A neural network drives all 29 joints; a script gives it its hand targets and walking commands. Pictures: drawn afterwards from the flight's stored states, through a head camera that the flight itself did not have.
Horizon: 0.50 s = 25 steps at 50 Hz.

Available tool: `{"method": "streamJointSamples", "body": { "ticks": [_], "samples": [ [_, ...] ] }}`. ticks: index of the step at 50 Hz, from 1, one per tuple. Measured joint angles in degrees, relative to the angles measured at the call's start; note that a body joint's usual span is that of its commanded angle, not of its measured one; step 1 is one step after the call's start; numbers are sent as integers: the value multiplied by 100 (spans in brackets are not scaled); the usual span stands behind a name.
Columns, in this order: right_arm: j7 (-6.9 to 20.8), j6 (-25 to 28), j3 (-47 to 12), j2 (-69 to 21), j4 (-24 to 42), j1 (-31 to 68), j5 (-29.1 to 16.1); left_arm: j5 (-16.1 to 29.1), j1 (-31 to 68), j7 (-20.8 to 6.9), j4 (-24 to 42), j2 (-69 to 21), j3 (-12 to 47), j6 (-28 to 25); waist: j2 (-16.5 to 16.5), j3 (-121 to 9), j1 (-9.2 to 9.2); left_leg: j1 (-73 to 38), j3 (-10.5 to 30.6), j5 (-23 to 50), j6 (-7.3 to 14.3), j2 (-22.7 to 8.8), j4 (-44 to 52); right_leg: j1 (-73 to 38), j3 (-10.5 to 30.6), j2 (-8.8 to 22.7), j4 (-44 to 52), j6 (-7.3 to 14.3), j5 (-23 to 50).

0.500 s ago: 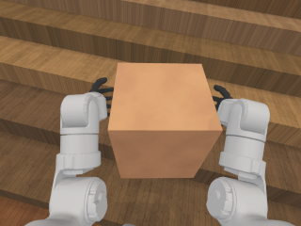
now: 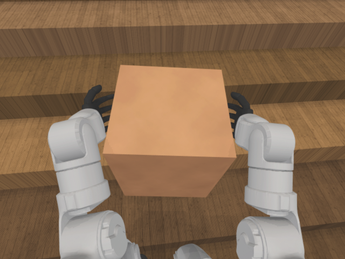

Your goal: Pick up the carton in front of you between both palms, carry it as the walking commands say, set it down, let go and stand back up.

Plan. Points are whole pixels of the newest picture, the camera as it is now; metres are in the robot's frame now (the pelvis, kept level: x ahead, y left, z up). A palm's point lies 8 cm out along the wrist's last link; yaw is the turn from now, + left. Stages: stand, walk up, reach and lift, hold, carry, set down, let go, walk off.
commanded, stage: carry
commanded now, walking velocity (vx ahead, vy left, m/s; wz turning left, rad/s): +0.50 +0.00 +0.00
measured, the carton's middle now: (168, 139) +0.38 -0.04 +0.06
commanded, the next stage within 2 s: none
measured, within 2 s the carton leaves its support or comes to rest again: neither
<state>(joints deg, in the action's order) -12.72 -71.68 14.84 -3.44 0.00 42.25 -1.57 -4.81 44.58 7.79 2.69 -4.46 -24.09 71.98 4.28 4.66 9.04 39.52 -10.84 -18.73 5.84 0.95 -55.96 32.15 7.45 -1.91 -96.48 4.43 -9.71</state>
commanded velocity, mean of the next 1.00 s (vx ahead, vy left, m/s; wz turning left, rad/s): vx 0.50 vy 0.00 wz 0.00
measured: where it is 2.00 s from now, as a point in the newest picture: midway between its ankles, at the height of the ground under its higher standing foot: (143, 23)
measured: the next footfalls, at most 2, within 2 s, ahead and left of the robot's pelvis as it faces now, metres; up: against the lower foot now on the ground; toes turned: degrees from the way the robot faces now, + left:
right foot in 0.42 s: +0.47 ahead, -0.09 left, +0.15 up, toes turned -7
left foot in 0.92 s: +0.78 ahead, +0.06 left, +0.31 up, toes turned +6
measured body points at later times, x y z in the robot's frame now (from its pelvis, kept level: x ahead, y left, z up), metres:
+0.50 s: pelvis +0.32 -0.04 +0.15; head +0.32 -0.02 +0.60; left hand +0.68 +0.16 +0.29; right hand +0.71 -0.15 +0.30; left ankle +0.19 +0.09 -0.43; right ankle +0.43 -0.09 -0.51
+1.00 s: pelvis +0.64 -0.01 +0.29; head +0.66 -0.02 +0.73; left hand +1.04 +0.10 +0.43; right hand +1.00 -0.20 +0.43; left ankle +0.74 +0.06 -0.36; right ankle +0.46 -0.09 -0.31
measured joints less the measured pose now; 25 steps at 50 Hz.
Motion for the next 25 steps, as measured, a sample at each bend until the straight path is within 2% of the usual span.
{"method": "streamJointSamples", "body": {
  "ticks": [2, 6, 8, 11, 13, 15, 17, 18, 20, 21, 22, 23, 25],
  "samples": [
    [1, -3, 61, -33, 279, -9, -50, -43, -115, -5, 431, -140, 8, 9, 20, 100, -124, -588, -42, 143, -19, 50, 722, 722, -267, -61, -477, 100, -70],
    [34, -30, 133, -40, 727, 230, -74, 25, -194, -10, 1089, -83, 242, 5, -150, -28, -307, -1508, 55, 301, -34, -10, 1889, 1930, -888, 96, -519, 239, -711],
    [111, -85, 156, 6, 747, 366, 13, 38, -127, 19, 1104, 20, 385, 39, -179, -256, -368, -1905, 123, 251, -71, -52, 2251, 2582, -975, 185, -1168, 325, -1264],
    [212, -234, 184, 132, 347, 499, 126, 3, 21, 80, 680, 130, 494, 215, -239, -614, -337, -2572, 349, 138, -171, -169, 2788, 3568, -982, 368, -2020, 350, -2052],
    [310, -397, 275, 257, 39, 564, 101, -48, 198, 139, 288, 152, 562, 388, -274, -727, -427, -3114, 463, 114, -202, -326, 3249, 3979, -1141, 493, -1604, 328, -1723],
    [348, -514, 336, 340, -309, 630, 114, -87, 293, 221, -56, 153, 575, 532, -379, -935, -551, -3667, 499, 235, -225, -481, 3963, 4053, -1475, 625, -682, 325, -1332],
    [379, -653, 469, 433, -527, 730, 162, -29, 460, 297, -453, 137, 576, 563, -486, -1119, -797, -4028, 445, 483, -233, -613, 4511, 3711, -1829, 603, 591, 398, -875],
    [392, -663, 544, 441, -650, 760, 200, -4, 531, 331, -666, 159, 592, 536, -446, -1157, -930, -4128, 403, 629, -208, -627, 4567, 3337, -1937, 495, 1270, 443, -758],
    [447, -598, 755, 336, -828, 689, 346, 67, 528, 412, -979, 206, 683, 482, -246, -1163, -1224, -4062, 348, 1002, -168, -607, 3992, 2205, -2094, 183, 2714, 456, -707],
    [505, -563, 881, 310, -864, 620, 436, 93, 515, 451, -1140, 190, 764, 424, -178, -1117, -1386, -3685, 422, 1232, -152, -643, 3063, 1683, -2055, 55, 3266, 481, -1024],
    [552, -500, 959, 307, -915, 590, 494, 97, 492, 467, -1255, 169, 821, 325, -184, -981, -1558, -3084, 702, 1255, -220, -612, 1531, 1484, -2051, 22, 3322, 526, -1203],
    [584, -421, 992, 282, -952, 542, 550, 128, 413, 528, -1302, 148, 877, 228, -223, -846, -1684, -2421, 1113, 1150, -253, -423, -212, 1287, -2055, -1, 3388, 560, -1227],
    [651, -295, 1076, 131, -889, 344, 707, 206, 141, 568, -1257, 109, 936, 95, -337, -646, -1838, -1353, 1616, 1084, -155, -15, -2934, 736, -2029, -104, 3815, 557, -1155]
  ]
}}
